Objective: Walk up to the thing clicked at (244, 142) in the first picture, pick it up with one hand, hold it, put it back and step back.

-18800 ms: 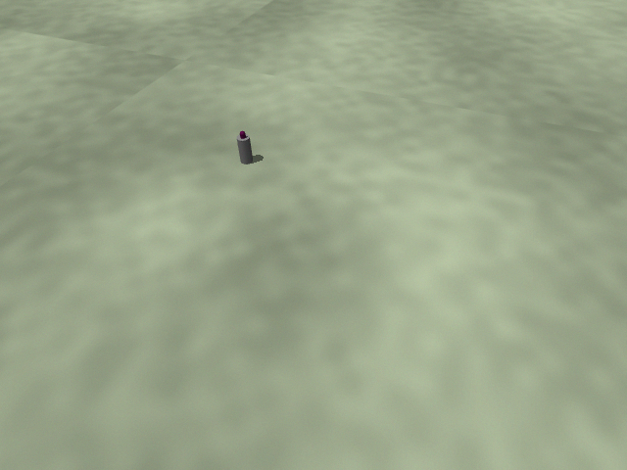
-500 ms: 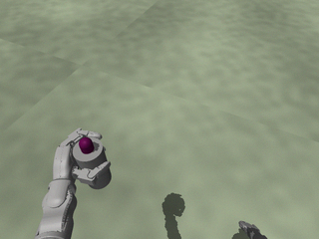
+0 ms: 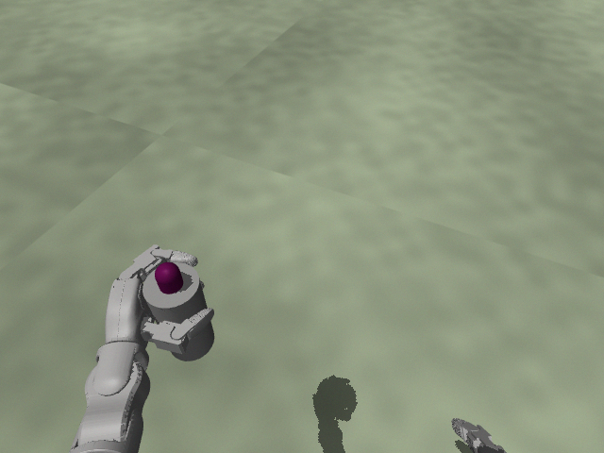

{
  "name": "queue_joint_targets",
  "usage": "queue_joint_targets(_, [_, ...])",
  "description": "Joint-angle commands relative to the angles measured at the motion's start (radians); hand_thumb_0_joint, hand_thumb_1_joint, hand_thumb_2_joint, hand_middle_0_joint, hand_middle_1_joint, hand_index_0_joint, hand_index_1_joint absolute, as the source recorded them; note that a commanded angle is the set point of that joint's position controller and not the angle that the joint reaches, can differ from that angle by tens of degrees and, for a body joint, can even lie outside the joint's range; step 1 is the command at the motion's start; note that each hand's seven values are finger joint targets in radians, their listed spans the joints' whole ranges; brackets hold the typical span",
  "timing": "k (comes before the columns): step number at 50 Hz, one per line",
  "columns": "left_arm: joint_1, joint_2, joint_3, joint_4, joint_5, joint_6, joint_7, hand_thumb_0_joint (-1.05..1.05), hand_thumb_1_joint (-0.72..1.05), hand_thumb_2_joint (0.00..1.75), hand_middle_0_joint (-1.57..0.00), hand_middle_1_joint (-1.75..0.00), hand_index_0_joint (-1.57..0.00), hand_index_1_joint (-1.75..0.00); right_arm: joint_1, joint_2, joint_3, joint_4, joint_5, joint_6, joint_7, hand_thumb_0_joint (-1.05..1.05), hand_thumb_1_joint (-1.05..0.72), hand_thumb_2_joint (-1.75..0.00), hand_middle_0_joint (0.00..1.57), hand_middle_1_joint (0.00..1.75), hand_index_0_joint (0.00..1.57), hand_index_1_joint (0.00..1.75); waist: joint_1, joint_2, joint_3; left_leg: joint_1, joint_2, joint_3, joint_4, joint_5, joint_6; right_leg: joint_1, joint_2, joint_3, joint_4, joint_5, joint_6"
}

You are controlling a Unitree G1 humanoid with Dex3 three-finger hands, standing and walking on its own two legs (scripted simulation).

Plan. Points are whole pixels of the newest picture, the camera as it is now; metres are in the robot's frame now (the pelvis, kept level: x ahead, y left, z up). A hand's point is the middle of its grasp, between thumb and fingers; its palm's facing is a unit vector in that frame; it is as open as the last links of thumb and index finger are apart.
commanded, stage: hold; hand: left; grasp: from the side
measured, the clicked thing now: (180, 308) +0.33 +0.17 +0.02
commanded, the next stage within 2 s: crouch in 1.96 s
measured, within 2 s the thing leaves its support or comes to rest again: neither
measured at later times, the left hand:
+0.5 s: hand (176, 299) +0.33 +0.17 +0.04, palm faces +0.08 -1.00 -0.05, open 9.5 cm
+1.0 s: hand (175, 301) +0.33 +0.17 +0.04, palm faces +0.08 -1.00 -0.04, open 9.5 cm
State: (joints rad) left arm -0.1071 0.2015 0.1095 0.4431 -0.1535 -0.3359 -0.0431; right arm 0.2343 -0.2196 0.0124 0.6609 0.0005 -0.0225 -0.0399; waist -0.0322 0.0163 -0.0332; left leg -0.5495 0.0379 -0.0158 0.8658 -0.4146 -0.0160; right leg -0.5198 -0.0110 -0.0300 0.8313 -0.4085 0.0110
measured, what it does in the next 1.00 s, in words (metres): stands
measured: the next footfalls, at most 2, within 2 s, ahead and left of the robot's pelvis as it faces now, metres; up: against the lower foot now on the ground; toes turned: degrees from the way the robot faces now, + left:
none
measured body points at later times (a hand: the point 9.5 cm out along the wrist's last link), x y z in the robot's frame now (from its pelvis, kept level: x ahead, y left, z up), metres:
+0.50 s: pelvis +0.00 +0.00 +0.00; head +0.03 +0.00 +0.45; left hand +0.32 +0.22 +0.05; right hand +0.12 -0.24 -0.11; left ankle +0.02 +0.13 -0.70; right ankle +0.01 -0.13 -0.70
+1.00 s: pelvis +0.00 +0.00 +0.00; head +0.04 +0.01 +0.45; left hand +0.32 +0.22 +0.05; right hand +0.13 -0.24 -0.11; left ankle +0.02 +0.13 -0.70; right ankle +0.01 -0.13 -0.70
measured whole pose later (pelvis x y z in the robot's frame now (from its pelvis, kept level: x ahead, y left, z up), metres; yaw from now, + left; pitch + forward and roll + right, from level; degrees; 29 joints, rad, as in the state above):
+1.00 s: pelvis +0.00 +0.00 +0.00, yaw +0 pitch +5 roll -1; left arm -0.11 0.20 0.11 0.47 -0.15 -0.36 -0.05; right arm 0.23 -0.22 0.00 0.68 0.00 -0.04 -0.03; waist -0.02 0.02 -0.03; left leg -0.53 0.04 -0.01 0.85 -0.41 -0.01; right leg -0.50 -0.01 -0.03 0.81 -0.40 0.01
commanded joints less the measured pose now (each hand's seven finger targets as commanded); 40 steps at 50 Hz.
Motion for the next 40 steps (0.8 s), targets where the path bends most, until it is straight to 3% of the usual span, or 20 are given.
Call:
queue_joint_targets(1, [-0.391, 0.121, 0.072, -0.270, -0.037, -0.122, 0.003, 0.00, 0.24, 1.19, -1.22, -1.35, -1.24, -1.35, -0.036, -0.123, -0.046, -0.113, 0.003, -0.047, -0.009, 0.00, -0.91, -0.90, 0.20, 0.30, 0.20, 0.30, -0.007, 0.005, -0.269, 0.128, -0.034, 0.008, -0.137, 0.196, 0.020, 0.101, 0.021, -0.003, -0.122, 0.249, -0.014])
queue_joint_targets(3, [-0.410, 0.159, 0.094, -0.312, -0.031, -0.133, 0.004, 0.00, 0.26, 1.20, -1.22, -1.35, -1.23, -1.35, -0.034, -0.131, -0.052, -0.120, 0.004, -0.045, -0.008, 0.00, -0.91, -0.90, 0.20, 0.30, 0.20, 0.30, 0.008, 0.037, -0.297, 0.153, -0.034, 0.009, -0.147, 0.194, 0.015, 0.103, 0.022, -0.003, -0.122, 0.235, -0.020])
queue_joint_targets(5, [-0.385, 0.135, 0.067, -0.307, -0.034, -0.137, -0.006, 0.00, 0.25, 1.20, -1.23, -1.36, -1.25, -1.36, -0.034, -0.132, -0.051, -0.127, 0.003, -0.047, -0.003, 0.00, -0.91, -0.90, 0.20, 0.30, 0.20, 0.30, 0.008, 0.052, -0.301, 0.164, -0.034, 0.008, -0.148, 0.199, 0.011, 0.108, 0.025, -0.005, -0.122, 0.232, -0.022])
queue_joint_targets(7, [-0.410, 0.176, 0.103, -0.339, -0.036, -0.145, -0.003, 0.00, 0.24, 1.20, -1.24, -1.37, -1.26, -1.37, -0.027, -0.136, -0.054, -0.118, 0.006, -0.051, -0.007, 0.00, -0.91, -0.90, 0.20, 0.30, 0.20, 0.30, 0.011, 0.041, -0.339, 0.180, -0.036, 0.011, -0.140, 0.235, 0.015, 0.135, 0.020, 0.000, -0.120, 0.274, -0.019])
queue_joint_targets(8, [-0.397, 0.156, 0.078, -0.347, -0.033, -0.146, -0.005, 0.00, 0.24, 1.19, -1.24, -1.36, -1.25, -1.36, -0.032, -0.128, -0.049, -0.122, 0.006, -0.050, -0.007, 0.00, -0.91, -0.90, 0.20, 0.30, 0.20, 0.30, 0.008, 0.044, -0.330, 0.175, -0.038, 0.013, -0.141, 0.231, 0.014, 0.137, 0.019, 0.002, -0.122, 0.271, -0.019])
queue_joint_targets(10, [-0.387, 0.144, 0.076, -0.361, -0.039, -0.141, 0.002, 0.00, 0.21, 1.17, -1.23, -1.35, -1.24, -1.35, -0.024, -0.129, -0.047, -0.125, 0.004, -0.051, -0.007, 0.00, -0.92, -0.91, 0.20, 0.30, 0.20, 0.30, 0.007, 0.040, -0.368, 0.192, -0.034, 0.010, -0.137, 0.260, 0.014, 0.154, 0.023, 0.000, -0.119, 0.294, -0.019])
queue_joint_targets(12, [-0.368, 0.115, 0.055, -0.307, -0.037, -0.132, 0.006, 0.00, 0.20, 1.19, -1.23, -1.35, -1.23, -1.36, -0.031, -0.134, -0.050, -0.121, 0.006, -0.055, -0.006, 0.00, -0.92, -0.91, 0.20, 0.30, 0.20, 0.30, -0.004, 0.038, -0.309, 0.181, -0.033, 0.009, -0.146, 0.240, 0.012, 0.122, 0.026, -0.002, -0.125, 0.272, -0.021])
queue_joint_targets(13, [-0.413, 0.144, 0.073, -0.354, -0.039, -0.136, 0.010, 0.00, 0.20, 1.19, -1.23, -1.36, -1.24, -1.37, -0.031, -0.129, -0.048, -0.116, 0.007, -0.055, -0.010, 0.00, -0.92, -0.91, 0.20, 0.30, 0.20, 0.30, 0.000, 0.044, -0.311, 0.180, -0.033, 0.010, -0.147, 0.233, 0.014, 0.121, 0.023, 0.000, -0.130, 0.272, -0.018])
queue_joint_targets(14, [-0.415, 0.140, 0.070, -0.313, -0.034, -0.137, 0.011, 0.00, 0.19, 1.19, -1.23, -1.36, -1.24, -1.36, -0.030, -0.133, -0.049, -0.112, 0.005, -0.056, -0.010, 0.00, -0.92, -0.91, 0.20, 0.30, 0.20, 0.30, -0.013, 0.032, -0.303, 0.179, -0.032, 0.009, -0.144, 0.234, 0.015, 0.116, 0.023, 0.000, -0.130, 0.274, -0.017])
queue_joint_targets(15, [-0.432, 0.165, 0.088, -0.357, -0.033, -0.139, 0.015, 0.00, 0.20, 1.19, -1.22, -1.34, -1.23, -1.35, -0.028, -0.126, -0.047, -0.107, 0.005, -0.054, -0.011, 0.00, -0.92, -0.91, 0.20, 0.30, 0.20, 0.30, 0.000, 0.037, -0.312, 0.176, -0.032, 0.008, -0.149, 0.233, 0.015, 0.123, 0.021, 0.000, -0.131, 0.276, -0.017])
queue_joint_targets(19, [-0.411, 0.129, 0.067, -0.279, -0.031, -0.133, 0.010, 0.00, 0.22, 1.19, -1.22, -1.34, -1.23, -1.35, -0.030, -0.128, -0.046, -0.105, 0.003, -0.055, -0.011, 0.00, -0.91, -0.90, 0.20, 0.30, 0.20, 0.30, -0.010, 0.016, -0.260, 0.163, -0.033, 0.011, -0.153, 0.212, 0.017, 0.103, 0.021, 0.000, -0.139, 0.258, -0.015])
queue_joint_targets(22, [-0.440, 0.160, 0.080, -0.341, -0.030, -0.145, 0.007, 0.00, 0.23, 1.19, -1.22, -1.34, -1.23, -1.35, -0.025, -0.131, -0.050, -0.099, 0.003, -0.053, -0.013, 0.00, -0.91, -0.91, 0.20, 0.30, 0.20, 0.30, 0.002, 0.038, -0.305, 0.186, -0.034, 0.011, -0.155, 0.226, 0.015, 0.126, 0.019, -0.001, -0.136, 0.268, -0.018])
queue_joint_targets(26, [-0.349, 0.110, 0.051, -0.255, -0.034, -0.128, -0.004, 0.00, 0.21, 1.19, -1.23, -1.36, -1.24, -1.36, -0.036, -0.128, -0.051, -0.107, 0.005, -0.057, -0.009, 0.00, -0.92, -0.91, 0.20, 0.30, 0.20, 0.30, -0.001, 0.009, -0.294, 0.171, -0.037, 0.017, -0.150, 0.226, 0.019, 0.136, 0.018, 0.002, -0.148, 0.275, -0.013])
queue_joint_targets(27, [-0.420, 0.140, 0.070, -0.310, -0.035, -0.137, -0.001, 0.00, 0.22, 1.19, -1.23, -1.35, -1.24, -1.35, -0.034, -0.137, -0.055, -0.106, 0.006, -0.059, -0.009, 0.00, -0.91, -0.91, 0.20, 0.30, 0.20, 0.30, 0.001, 0.032, -0.296, 0.183, -0.035, 0.014, -0.160, 0.221, 0.016, 0.129, 0.020, -0.001, -0.145, 0.267, -0.017])
queue_joint_targets(32, [-0.378, 0.124, 0.071, -0.290, -0.037, -0.140, 0.006, 0.00, 0.22, 1.19, -1.21, -1.35, -1.22, -1.35, -0.030, -0.128, -0.051, -0.109, 0.007, -0.057, -0.004, 0.00, -0.91, -0.91, 0.20, 0.30, 0.20, 0.30, 0.008, 0.025, -0.286, 0.175, -0.031, 0.007, -0.158, 0.254, 0.012, 0.133, 0.025, -0.009, -0.133, 0.285, -0.020])
queue_joint_targets(36, [-0.418, 0.179, 0.114, -0.358, -0.036, -0.160, 0.010, 0.00, 0.22, 1.20, -1.22, -1.36, -1.23, -1.36, -0.026, -0.133, -0.055, -0.105, 0.004, -0.058, -0.004, 0.00, -0.92, -0.91, 0.20, 0.30, 0.20, 0.30, 0.016, 0.056, -0.334, 0.205, -0.031, 0.008, -0.151, 0.284, 0.010, 0.143, 0.024, -0.005, -0.125, 0.303, -0.020])
queue_joint_targets(37, [-0.383, 0.144, 0.081, -0.337, -0.034, -0.156, 0.008, 0.00, 0.21, 1.20, -1.22, -1.36, -1.23, -1.36, -0.020, -0.127, -0.050, -0.106, 0.002, -0.056, -0.004, 0.00, -0.92, -0.91, 0.20, 0.30, 0.20, 0.30, 0.008, 0.039, -0.329, 0.202, -0.032, 0.008, -0.144, 0.303, 0.013, 0.146, 0.024, -0.003, -0.123, 0.324, -0.018])
queue_joint_targets(38, [-0.357, 0.131, 0.076, -0.296, -0.033, -0.152, 0.004, 0.00, 0.20, 1.20, -1.22, -1.35, -1.23, -1.36, -0.025, -0.128, -0.051, -0.108, 0.001, -0.057, -0.003, 0.00, -0.92, -0.91, 0.20, 0.30, 0.20, 0.30, 0.003, 0.025, -0.306, 0.187, -0.033, 0.011, -0.140, 0.298, 0.015, 0.137, 0.024, 0.000, -0.126, 0.325, -0.016])
queue_joint_targets(39, [-0.385, 0.150, 0.098, -0.329, -0.037, -0.157, 0.007, 0.00, 0.22, 1.20, -1.22, -1.35, -1.23, -1.35, -0.022, -0.130, -0.054, -0.103, 0.001, -0.058, -0.004, 0.00, -0.92, -0.91, 0.20, 0.30, 0.20, 0.30, 0.007, 0.030, -0.322, 0.184, -0.034, 0.012, -0.136, 0.297, 0.017, 0.148, 0.021, 0.002, -0.125, 0.332, -0.015])
queue_joint_targets(40, [-0.390, 0.148, 0.088, -0.353, -0.034, -0.158, 0.008, 0.00, 0.21, 1.19, -1.22, -1.35, -1.23, -1.36, -0.021, -0.125, -0.053, -0.103, 0.002, -0.058, -0.006, 0.00, -0.92, -0.91, 0.20, 0.30, 0.20, 0.30, 0.009, 0.040, -0.333, 0.195, -0.036, 0.016, -0.136, 0.298, 0.018, 0.152, 0.019, 0.005, -0.129, 0.339, -0.013])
